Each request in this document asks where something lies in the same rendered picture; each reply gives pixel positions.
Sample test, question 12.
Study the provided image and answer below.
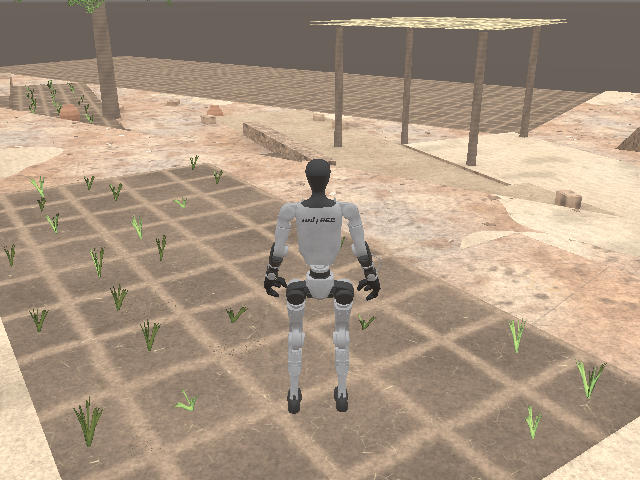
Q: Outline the robot left upper arm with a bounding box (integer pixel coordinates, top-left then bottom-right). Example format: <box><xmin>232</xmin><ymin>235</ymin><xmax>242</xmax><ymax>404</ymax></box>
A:
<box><xmin>273</xmin><ymin>202</ymin><xmax>298</xmax><ymax>258</ymax></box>

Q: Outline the left robot hand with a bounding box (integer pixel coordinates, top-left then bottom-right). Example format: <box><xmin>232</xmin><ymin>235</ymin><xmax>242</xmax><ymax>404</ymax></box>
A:
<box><xmin>264</xmin><ymin>276</ymin><xmax>287</xmax><ymax>297</ymax></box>

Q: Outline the robot right forearm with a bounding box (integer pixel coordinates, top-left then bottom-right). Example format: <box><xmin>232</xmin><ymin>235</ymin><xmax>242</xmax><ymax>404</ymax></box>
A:
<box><xmin>357</xmin><ymin>241</ymin><xmax>378</xmax><ymax>281</ymax></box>

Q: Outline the robot right upper arm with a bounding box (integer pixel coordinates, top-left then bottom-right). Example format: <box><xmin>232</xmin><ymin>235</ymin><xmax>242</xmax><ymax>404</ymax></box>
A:
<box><xmin>339</xmin><ymin>202</ymin><xmax>368</xmax><ymax>257</ymax></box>

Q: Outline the robot left forearm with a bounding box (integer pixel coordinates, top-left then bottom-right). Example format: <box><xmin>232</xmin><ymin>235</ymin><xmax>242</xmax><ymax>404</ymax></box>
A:
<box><xmin>265</xmin><ymin>242</ymin><xmax>283</xmax><ymax>280</ymax></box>

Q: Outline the right robot hand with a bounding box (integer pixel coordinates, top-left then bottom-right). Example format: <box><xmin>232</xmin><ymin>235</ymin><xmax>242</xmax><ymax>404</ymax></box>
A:
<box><xmin>357</xmin><ymin>277</ymin><xmax>381</xmax><ymax>301</ymax></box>

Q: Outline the right robot shin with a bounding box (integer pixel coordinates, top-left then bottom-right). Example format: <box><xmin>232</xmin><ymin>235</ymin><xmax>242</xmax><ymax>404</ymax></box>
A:
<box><xmin>335</xmin><ymin>331</ymin><xmax>350</xmax><ymax>398</ymax></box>

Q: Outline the right robot thigh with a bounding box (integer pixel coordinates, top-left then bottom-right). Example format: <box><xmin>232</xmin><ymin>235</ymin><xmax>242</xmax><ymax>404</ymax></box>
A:
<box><xmin>333</xmin><ymin>279</ymin><xmax>354</xmax><ymax>349</ymax></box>

